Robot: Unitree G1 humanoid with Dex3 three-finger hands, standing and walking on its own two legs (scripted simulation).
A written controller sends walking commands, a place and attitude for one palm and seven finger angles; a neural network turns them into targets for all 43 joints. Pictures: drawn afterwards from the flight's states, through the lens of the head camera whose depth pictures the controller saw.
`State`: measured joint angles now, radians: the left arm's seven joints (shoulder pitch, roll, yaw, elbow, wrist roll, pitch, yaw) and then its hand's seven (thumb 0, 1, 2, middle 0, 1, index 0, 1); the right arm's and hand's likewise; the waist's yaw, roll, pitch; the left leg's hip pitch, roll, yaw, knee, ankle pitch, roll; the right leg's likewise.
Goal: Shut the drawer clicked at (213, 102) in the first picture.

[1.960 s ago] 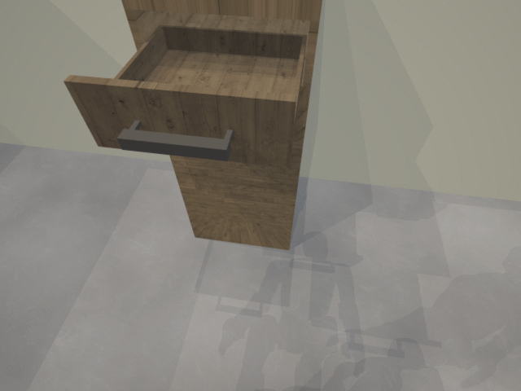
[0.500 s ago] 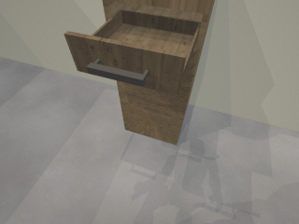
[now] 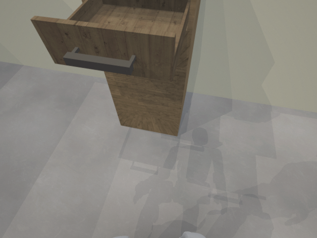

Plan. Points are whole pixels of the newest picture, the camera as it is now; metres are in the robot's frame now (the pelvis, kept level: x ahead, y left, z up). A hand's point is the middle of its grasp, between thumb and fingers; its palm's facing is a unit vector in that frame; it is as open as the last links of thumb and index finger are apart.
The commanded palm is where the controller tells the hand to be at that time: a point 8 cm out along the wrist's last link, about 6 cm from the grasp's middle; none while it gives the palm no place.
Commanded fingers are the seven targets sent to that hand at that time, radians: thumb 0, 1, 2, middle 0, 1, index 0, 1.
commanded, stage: turn to face it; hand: left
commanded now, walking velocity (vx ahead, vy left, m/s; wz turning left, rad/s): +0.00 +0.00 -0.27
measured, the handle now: (101, 58) +0.53 +0.19 +0.13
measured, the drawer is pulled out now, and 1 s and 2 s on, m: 0.29 0.29 0.29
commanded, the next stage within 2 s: take the last steps up to it in 0.20 s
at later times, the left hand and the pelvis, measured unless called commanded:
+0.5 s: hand out of the picture +0.09 +0.17 -0.16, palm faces -0.05 -0.98 -0.21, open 7.3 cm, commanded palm none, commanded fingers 0.00 0.90 0.90 -0.20 -0.30 -0.20 -0.30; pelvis +0.01 -0.02 +0.01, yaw -6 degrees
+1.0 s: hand out of the picture +0.13 +0.14 -0.18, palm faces -0.05 -0.98 -0.19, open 7.3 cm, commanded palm none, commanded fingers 0.00 0.90 0.90 -0.20 -0.30 -0.20 -0.30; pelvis +0.14 -0.04 +0.00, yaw -7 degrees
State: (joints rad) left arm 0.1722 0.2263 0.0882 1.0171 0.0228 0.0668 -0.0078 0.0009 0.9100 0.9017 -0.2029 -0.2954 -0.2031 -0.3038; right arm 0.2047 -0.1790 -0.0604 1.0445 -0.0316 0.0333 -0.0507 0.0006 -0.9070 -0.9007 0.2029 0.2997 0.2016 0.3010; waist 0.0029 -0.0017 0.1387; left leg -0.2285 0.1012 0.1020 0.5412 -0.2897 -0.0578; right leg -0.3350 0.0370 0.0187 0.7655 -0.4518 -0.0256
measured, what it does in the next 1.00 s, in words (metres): walks ahead: left foot, then left foot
